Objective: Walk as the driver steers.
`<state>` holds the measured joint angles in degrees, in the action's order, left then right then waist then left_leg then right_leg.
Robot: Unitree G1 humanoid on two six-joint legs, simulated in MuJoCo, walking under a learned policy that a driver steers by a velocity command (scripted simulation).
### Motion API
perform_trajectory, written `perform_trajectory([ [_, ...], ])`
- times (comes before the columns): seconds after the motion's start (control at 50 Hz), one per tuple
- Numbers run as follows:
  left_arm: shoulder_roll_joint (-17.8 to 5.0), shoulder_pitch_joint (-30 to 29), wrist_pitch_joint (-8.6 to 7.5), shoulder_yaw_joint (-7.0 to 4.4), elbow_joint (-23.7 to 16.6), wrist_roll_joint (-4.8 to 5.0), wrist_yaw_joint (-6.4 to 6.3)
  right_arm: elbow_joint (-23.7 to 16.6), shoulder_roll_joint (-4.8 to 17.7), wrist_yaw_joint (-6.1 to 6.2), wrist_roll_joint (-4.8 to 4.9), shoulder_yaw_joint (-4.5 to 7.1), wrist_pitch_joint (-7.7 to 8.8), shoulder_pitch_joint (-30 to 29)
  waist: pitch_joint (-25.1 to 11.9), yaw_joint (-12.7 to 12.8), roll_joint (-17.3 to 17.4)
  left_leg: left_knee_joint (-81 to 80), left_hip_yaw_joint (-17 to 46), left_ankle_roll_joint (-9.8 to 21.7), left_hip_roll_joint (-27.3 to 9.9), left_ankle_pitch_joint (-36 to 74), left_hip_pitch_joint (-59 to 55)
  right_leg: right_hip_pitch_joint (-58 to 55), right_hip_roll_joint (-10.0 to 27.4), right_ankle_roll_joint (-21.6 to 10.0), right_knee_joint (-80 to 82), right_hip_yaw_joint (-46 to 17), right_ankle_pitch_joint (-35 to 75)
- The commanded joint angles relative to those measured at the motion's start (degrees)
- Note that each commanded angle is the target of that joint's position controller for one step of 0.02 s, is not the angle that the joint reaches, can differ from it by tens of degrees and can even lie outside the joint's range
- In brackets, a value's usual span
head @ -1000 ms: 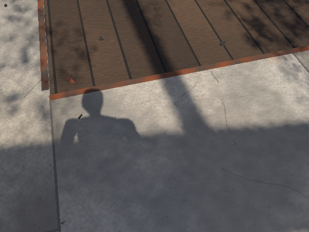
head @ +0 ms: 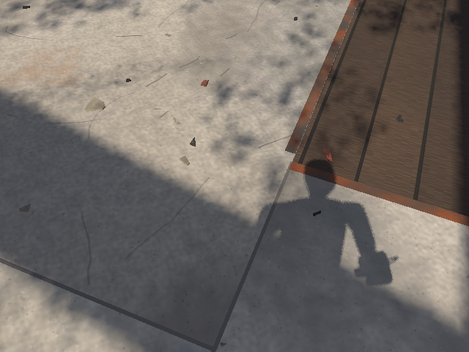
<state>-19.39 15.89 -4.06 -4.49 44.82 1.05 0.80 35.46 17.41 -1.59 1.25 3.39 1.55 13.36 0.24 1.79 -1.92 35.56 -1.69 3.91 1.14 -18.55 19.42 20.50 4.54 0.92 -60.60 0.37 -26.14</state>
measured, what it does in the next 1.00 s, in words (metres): walks ahead, turning left: right foot, then left foot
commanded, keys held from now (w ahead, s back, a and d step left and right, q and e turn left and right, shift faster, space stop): w+q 1.00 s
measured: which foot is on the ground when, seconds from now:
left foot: down 0.00-0.40, up 0.42-0.88, down 0.90-1.00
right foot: up 0.00-0.38, down 0.40-0.90, up 0.92-1.00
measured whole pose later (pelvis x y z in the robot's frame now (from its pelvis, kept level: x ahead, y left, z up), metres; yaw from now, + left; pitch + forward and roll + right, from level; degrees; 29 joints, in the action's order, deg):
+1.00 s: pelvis +0.51 +0.17 -0.01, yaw +36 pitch +1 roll -1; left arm -18.5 13.2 -5.1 -3.1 44.6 1.4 0.6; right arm 34.4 17.9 -2.0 1.2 3.8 2.1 10.1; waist 5.2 1.2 -0.5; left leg 35.0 -0.5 5.0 3.4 -11.0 25.4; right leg 17.4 2.6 0.7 -67.7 -0.1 -25.4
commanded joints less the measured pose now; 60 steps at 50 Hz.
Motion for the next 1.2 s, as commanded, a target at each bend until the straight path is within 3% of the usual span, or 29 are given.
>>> perform_trajectory([
  [0.02,-6.66,-8.66,-3.78,-0.83,-8.18,-0.75,0.28,-2.06,8.10,0.15,-0.56,2.07,1.97,7.48,1.08,-4.70,7.10,-23.05,31.22,12.69,-16.99,-4.08,-22.26,30.81,1.68,-1.82,-6.54,-4.45,7.43],
  [0.04,-6.67,-7.97,-3.71,-1.06,-7.87,-1.72,0.35,-2.57,7.56,0.47,-0.89,1.73,1.87,5.36,1.70,-3.09,7.42,-23.60,26.87,11.53,-14.63,2.25,-18.58,26.84,2.20,-1.41,-2.37,-4.62,10.77],
  [0.1,-4.64,-8.92,-2.86,-0.62,-7.41,-2.17,0.64,-2.01,8.54,1.73,-0.88,1.94,2.06,5.19,1.08,-2.06,6.28,-24.38,20.03,10.76,-11.60,18.18,-15.69,22.75,-0.09,1.05,5.35,-2.59,18.26],
  [0.2,-0.82,-19.98,-2.76,1.19,-10.26,-1.29,1.29,1.67,9.42,3.19,0.11,2.50,1.75,10.23,2.78,-5.37,7.15,-23.60,15.47,7.50,-8.07,20.88,-10.78,15.21,-4.57,2.20,25.74,-1.37,31.43],
  [0.28,-2.22,-23.93,-3.30,0.83,-11.94,-0.76,2.04,4.29,9.28,3.53,0.81,2.74,1.33,12.85,3.66,-5.94,7.29,-21.14,19.94,6.30,-10.35,19.07,-14.27,12.34,-5.20,0.35,32.63,-3.89,33.43],
  [0.34,-3.94,-20.86,-3.69,-0.07,-11.41,-0.74,1.85,4.93,9.48,3.90,0.45,3.22,0.43,12.12,2.48,-4.04,9.19,-16.12,22.10,5.13,-11.65,27.78,-18.16,7.58,-5.59,-1.56,33.69,-3.65,26.64],
  [0.38,-7.16,-8.92,-3.89,-1.89,-9.13,-1.04,0.91,3.83,8.43,3.47,-0.07,2.72,0.01,9.90,-6.52,2.21,9.81,-1.60,19.78,2.47,-7.17,40.37,-15.53,-11.14,-5.07,-4.93,34.62,-2.10,25.96],
  [0.4,-10.15,1.24,-3.63,-2.55,-8.49,-2.05,0.23,1.88,5.45,3.18,-1.18,1.50,0.05,9.11,-16.62,6.04,5.20,14.41,17.99,0.72,-3.33,28.38,-5.49,-29.71,4.62,-8.78,31.32,-11.81,22.94],
  [0.42,-12.46,4.49,-3.01,-3.00,-6.39,-2.11,0.61,1.34,-0.77,2.76,0.24,-0.30,0.55,19.78,-26.43,0.53,-15.74,34.61,13.61,-3.04,4.97,-15.43,16.01,-50.10,19.58,-18.50,35.99,-40.69,11.71],
  [0.44,-6.47,3.72,-2.72,-1.79,-7.26,-1.05,0.67,2.89,5.85,2.92,1.44,0.70,0.68,18.60,-22.74,2.14,-11.03,41.54,14.68,-3.63,0.65,-14.21,21.50,-46.18,19.14,-16.92,40.88,-45.07,1.22],
  [0.46,-3.40,0.38,-2.28,-0.96,-7.61,-0.82,0.14,1.94,9.35,2.82,1.62,1.74,0.60,11.01,-12.81,3.44,-5.77,41.67,12.44,-3.91,-1.68,-8.84,23.45,-37.08,16.56,-14.33,42.45,-34.23,1.83],
  [0.48,-3.01,-2.49,-1.89,-0.69,-7.34,-1.25,-0.05,1.09,9.26,3.00,0.90,1.78,0.54,7.27,-7.01,2.23,-1.22,39.76,10.25,-4.11,-4.07,-4.59,21.78,-28.19,14.36,-12.95,43.69,-26.97,8.74],
  [0.5,-2.25,-3.89,-1.73,-0.49,-6.66,-1.61,-0.10,0.31,8.52,2.84,0.03,1.92,0.62,4.64,-3.11,1.16,-0.50,37.25,9.72,-4.03,-5.63,-2.54,20.25,-21.33,12.36,-12.56,45.23,-22.07,14.47],
  [0.52,-1.82,-4.67,-1.95,-0.28,-6.26,-2.19,-0.24,0.10,7.31,2.49,0.31,1.94,0.32,5.15,-1.78,-0.56,-2.13,35.80,9.73,-3.79,-7.09,-1.28,17.40,-16.84,10.91,-12.16,47.03,-18.01,16.98],
  [0.6,-3.19,-5.54,-3.07,-1.03,-4.04,-1.05,-0.29,-1.51,3.03,2.11,0.31,0.87,-1.05,3.07,1.84,-1.98,-2.55,28.29,7.95,-4.26,-9.20,0.38,18.11,-11.13,11.32,-13.78,52.82,-9.44,21.00],
  [0.72,-6.39,-4.56,-2.34,-1.74,-2.25,-0.82,-0.48,-3.13,2.25,0.19,0.05,0.09,0.19,-5.27,3.20,0.69,-0.37,10.02,4.03,-3.89,-8.17,18.40,16.50,-14.19,8.69,-11.21,53.10,3.83,28.41],
  [0.8,-8.90,-0.84,-1.00,-2.43,-0.61,0.37,-0.44,-5.87,2.83,-1.10,0.26,0.23,0.18,-11.41,4.83,2.39,-0.54,2.34,1.06,-1.80,-6.70,16.70,16.31,-20.96,10.77,-9.28,51.09,6.99,30.88],
  [0.84,-10.57,-0.56,-0.13,-2.92,-0.40,1.02,-0.62,-6.61,4.46,-1.39,-0.11,1.09,-0.08,-10.58,3.38,0.70,-1.61,0.68,-1.50,0.28,-3.97,10.91,12.95,-24.28,11.42,-8.14,45.38,8.87,45.03],
  [0.86,-11.42,-0.70,0.33,-3.15,-0.51,1.35,-0.77,-6.17,5.99,-1.32,-0.31,1.98,-0.36,-7.28,0.78,-1.63,-2.41,0.29,-3.28,1.63,-1.61,8.12,7.86,-24.92,11.08,-7.39,38.99,10.16,54.55],
  [0.88,-11.17,-1.43,0.83,-2.99,-0.75,1.64,-0.94,-4.22,8.22,-1.02,-0.22,3.46,-0.62,0.66,-3.36,-6.45,-1.76,-2.59,-4.77,3.50,1.30,9.57,-2.85,-22.34,9.60,-5.98,28.05,12.21,59.76],
  [0.9,-8.97,-0.38,0.83,-2.03,-1.28,0.68,-1.27,-1.27,12.13,-0.11,0.18,5.58,-1.19,11.40,-8.81,-11.19,1.14,-3.31,-0.86,5.86,1.19,11.14,-19.94,-11.73,7.50,-3.65,12.59,12.83,51.68],
  [0.92,-0.74,4.20,0.04,0.63,-4.55,-2.28,-0.87,-1.24,19.41,0.77,0.88,6.77,-1.16,11.56,-12.14,-5.41,17.95,-6.82,29.16,14.87,-14.19,4.69,-38.33,14.17,-1.95,0.38,-9.13,11.53,1.72],
  [0.94,-3.09,1.00,-1.92,0.99,-5.91,-0.97,-0.34,-4.12,16.98,0.16,0.44,5.59,0.19,12.09,-23.21,-7.59,14.75,-17.34,52.10,21.04,-20.72,-7.14,-43.56,22.11,-6.76,0.58,-19.15,-3.50,-8.95],
  [0.96,-7.55,-5.05,-3.03,-0.17,-7.39,1.35,0.12,-3.32,12.57,-0.27,-0.17,4.29,1.29,10.56,-15.96,-9.20,9.33,-19.35,44.71,17.34,-19.31,-5.09,-39.71,27.33,-3.52,-0.51,-19.23,-5.93,-3.35],
  [0.98,-6.60,-6.50,-3.77,0.33,-7.93,1.35,0.08,-2.89,11.09,-0.24,-0.18,3.81,1.87,8.45,-10.09,-7.38,7.07,-19.02,37.39,15.40,-16.96,-0.32,-32.28,26.61,-1.21,-1.47,-14.66,-5.42,1.43],
  [1.0,-6.15,-6.58,-4.00,0.37,-7.31,-0.13,-0.37,-3.16,9.35,-0.11,-0.27,3.22,2.01,4.52,-6.54,-4.83,3.52,-18.73,31.77,13.67,-14.72,6.87,-24.50,23.17,0.79,-1.28,-9.51,-5.46,4.65],
  [1.02,-6.78,-5.87,-3.68,0.00,-6.95,-1.06,-0.47,-3.84,7.94,0.12,-0.86,2.64,2.10,1.86,-5.15,-2.78,4.32,-19.42,27.83,13.13,-13.03,13.82,-18.80,18.85,1.91,-0.99,-5.95,-5.87,6.70],
  [1.1,-4.19,-6.20,-1.70,0.61,-6.71,-2.04,-0.29,-3.00,8.68,1.39,-0.77,2.66,2.32,1.24,-2.56,-1.12,3.86,-21.96,21.28,13.54,-10.51,23.75,-8.90,14.04,1.07,2.09,3.62,-3.91,11.27],
  [1.2,-1.47,-16.85,-1.72,1.97,-9.11,-1.52,0.34,-0.57,10.14,2.63,-0.20,3.16,1.61,4.56,0.72,-4.98,5.68,-21.62,16.86,9.31,-6.11,14.95,-3.66,8.70,-3.06,3.50,24.40,-3.11,29.41],
])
